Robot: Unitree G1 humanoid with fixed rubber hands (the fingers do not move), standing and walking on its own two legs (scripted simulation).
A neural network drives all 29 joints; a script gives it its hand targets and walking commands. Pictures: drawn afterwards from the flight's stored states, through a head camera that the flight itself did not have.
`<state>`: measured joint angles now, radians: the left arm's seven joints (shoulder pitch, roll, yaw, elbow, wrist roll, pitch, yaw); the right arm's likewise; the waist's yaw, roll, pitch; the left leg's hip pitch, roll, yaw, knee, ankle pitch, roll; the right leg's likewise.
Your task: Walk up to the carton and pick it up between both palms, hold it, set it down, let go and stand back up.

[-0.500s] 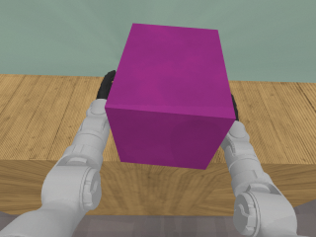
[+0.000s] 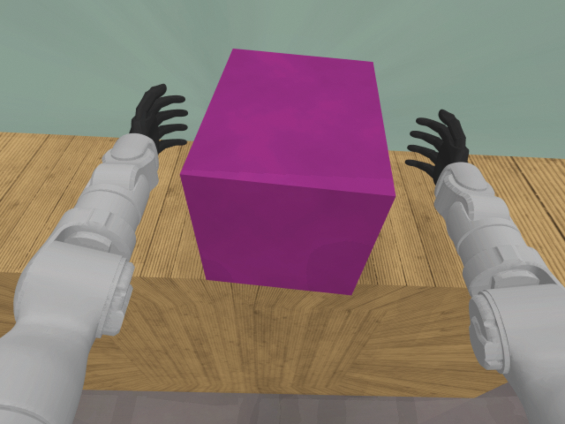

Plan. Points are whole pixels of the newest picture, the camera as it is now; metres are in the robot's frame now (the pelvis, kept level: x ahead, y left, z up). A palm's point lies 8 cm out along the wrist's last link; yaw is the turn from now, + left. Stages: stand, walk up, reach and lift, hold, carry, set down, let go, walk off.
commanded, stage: set down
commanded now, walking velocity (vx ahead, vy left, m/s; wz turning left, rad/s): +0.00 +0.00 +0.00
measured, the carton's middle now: (290, 169) +0.49 +0.01 +0.10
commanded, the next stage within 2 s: none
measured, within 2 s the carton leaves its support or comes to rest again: neither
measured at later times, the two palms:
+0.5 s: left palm (132, 84) +0.46 +0.21 +0.25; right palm (466, 125) +0.44 -0.20 +0.23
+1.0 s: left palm (139, 136) +0.42 +0.21 +0.20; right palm (468, 178) +0.39 -0.21 +0.19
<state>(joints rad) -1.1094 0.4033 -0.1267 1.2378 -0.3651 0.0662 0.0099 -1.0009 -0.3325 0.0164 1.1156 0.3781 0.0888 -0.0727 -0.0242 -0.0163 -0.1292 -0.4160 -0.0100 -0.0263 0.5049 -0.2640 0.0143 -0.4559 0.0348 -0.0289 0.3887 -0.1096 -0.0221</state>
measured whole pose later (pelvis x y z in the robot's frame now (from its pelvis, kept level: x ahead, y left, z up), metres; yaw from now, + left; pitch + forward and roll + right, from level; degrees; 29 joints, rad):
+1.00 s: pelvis -0.01 -0.02 +0.01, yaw +0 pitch -1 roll +0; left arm -0.94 0.44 0.06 0.86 -0.26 0.40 -0.04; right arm -0.81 -0.22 -0.05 0.67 0.32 0.37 -0.17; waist -0.06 -0.04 -0.01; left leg -0.16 -0.01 -0.03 0.40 -0.23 0.00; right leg -0.23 0.04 -0.03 0.35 -0.11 -0.04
